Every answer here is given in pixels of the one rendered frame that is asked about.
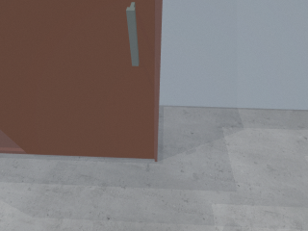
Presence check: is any handle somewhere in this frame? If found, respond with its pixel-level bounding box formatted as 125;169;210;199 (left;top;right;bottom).
126;2;140;66

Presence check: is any wardrobe door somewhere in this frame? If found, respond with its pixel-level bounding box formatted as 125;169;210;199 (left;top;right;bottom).
0;0;155;159
0;130;20;148

